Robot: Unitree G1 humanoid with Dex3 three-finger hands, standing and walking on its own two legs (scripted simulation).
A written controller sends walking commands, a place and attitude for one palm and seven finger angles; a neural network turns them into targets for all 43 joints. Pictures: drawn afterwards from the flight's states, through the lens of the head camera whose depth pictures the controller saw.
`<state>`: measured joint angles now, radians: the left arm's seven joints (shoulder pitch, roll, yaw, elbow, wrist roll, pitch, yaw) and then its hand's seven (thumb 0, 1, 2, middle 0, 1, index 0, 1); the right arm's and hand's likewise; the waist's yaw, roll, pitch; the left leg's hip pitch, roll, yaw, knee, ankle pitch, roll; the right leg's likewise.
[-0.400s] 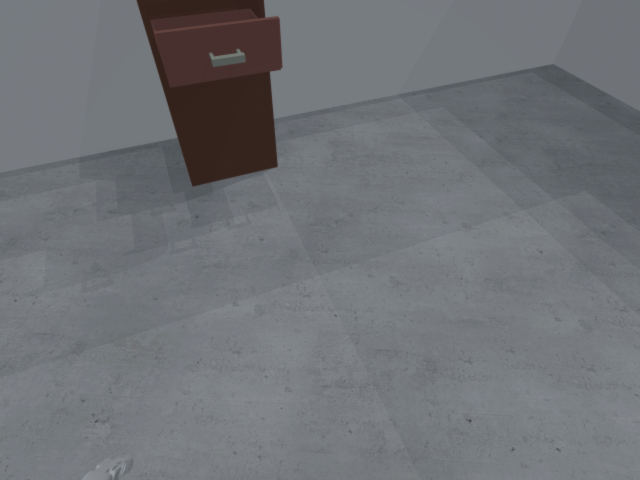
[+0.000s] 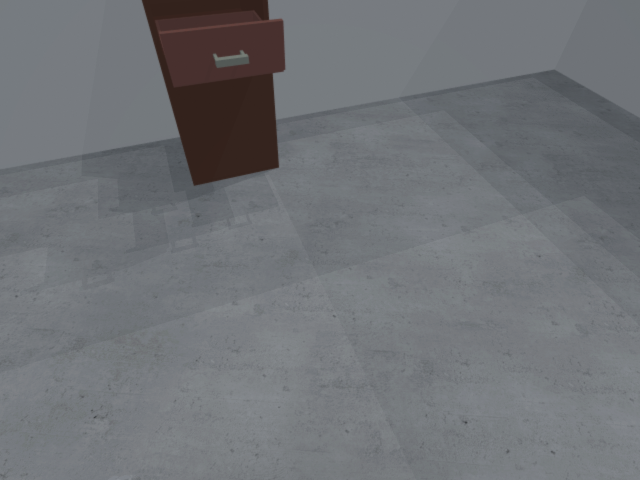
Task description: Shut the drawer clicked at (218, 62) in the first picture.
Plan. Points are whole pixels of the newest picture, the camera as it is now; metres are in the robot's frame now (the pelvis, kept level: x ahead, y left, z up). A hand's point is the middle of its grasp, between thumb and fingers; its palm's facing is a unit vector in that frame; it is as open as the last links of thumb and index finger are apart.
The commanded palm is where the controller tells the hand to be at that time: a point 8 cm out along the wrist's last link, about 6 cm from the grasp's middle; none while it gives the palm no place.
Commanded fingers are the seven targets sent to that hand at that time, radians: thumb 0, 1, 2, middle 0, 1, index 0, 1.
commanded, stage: stand and wait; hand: left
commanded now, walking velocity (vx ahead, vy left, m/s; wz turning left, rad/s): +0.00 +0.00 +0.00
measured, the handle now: (230, 57) +1.31 +0.37 -0.06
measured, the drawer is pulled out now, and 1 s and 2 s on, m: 0.27 0.27 0.27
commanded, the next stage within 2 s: look at it before walking up in 0.42 s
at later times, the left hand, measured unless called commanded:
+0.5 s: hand out of the picture +0.06 +0.24 -0.15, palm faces -0.03 -0.94 -0.33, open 7.4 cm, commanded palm none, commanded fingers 0.00 0.90 0.90 -0.20 -0.30 -0.20 -0.30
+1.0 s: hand out of the picture +0.06 +0.24 -0.16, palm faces -0.04 -0.94 -0.33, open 7.4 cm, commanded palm none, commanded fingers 0.00 0.90 0.90 -0.20 -0.30 -0.20 -0.30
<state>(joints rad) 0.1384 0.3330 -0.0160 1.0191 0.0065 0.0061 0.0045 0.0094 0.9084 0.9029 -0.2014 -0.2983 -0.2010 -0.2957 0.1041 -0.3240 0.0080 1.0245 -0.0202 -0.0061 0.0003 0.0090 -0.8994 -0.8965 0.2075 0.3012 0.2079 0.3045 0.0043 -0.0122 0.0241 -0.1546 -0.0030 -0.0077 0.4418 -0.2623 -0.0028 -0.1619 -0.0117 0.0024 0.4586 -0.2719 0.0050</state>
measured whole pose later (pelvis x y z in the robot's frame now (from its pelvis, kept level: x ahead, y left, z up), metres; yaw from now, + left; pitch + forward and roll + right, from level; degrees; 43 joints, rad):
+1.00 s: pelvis -0.01 +0.00 +0.01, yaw +0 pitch -1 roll +0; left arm 0.14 0.34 -0.02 1.09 0.01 0.00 0.00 0.01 0.91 0.90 -0.20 -0.30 -0.20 -0.30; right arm 0.12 -0.33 0.01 1.11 -0.01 -0.01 0.01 0.01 -0.90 -0.90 0.21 0.30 0.21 0.30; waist 0.00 -0.01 0.04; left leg -0.14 0.00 0.00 0.37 -0.21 0.00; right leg -0.15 -0.01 0.01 0.38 -0.21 0.01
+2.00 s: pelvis +0.28 -0.02 -0.02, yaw -7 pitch -3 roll -1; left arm 0.15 0.19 0.04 1.01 0.01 -0.06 0.01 0.00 0.92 0.90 -0.20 -0.30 -0.20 -0.29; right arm 0.43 -0.11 -0.03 1.17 -0.01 -0.04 -0.02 0.01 -0.90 -0.90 0.21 0.30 0.20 0.30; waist -0.04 -0.02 0.10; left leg -0.30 0.07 0.04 1.33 -0.38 0.04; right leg -0.33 0.04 -0.19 0.62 -0.25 -0.12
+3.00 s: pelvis +0.73 -0.08 -0.03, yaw -17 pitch -2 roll +1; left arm 0.12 0.18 0.06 0.97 0.02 -0.06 -0.01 0.01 0.92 0.90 -0.19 -0.30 -0.19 -0.29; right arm 0.43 -0.12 -0.03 1.15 -0.02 -0.02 0.00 0.01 -0.91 -0.90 0.20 0.30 0.20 0.30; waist -0.04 0.01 0.11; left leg -0.15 0.12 0.16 1.06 -0.51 -0.03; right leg -0.44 -0.02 -0.15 0.68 -0.21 -0.11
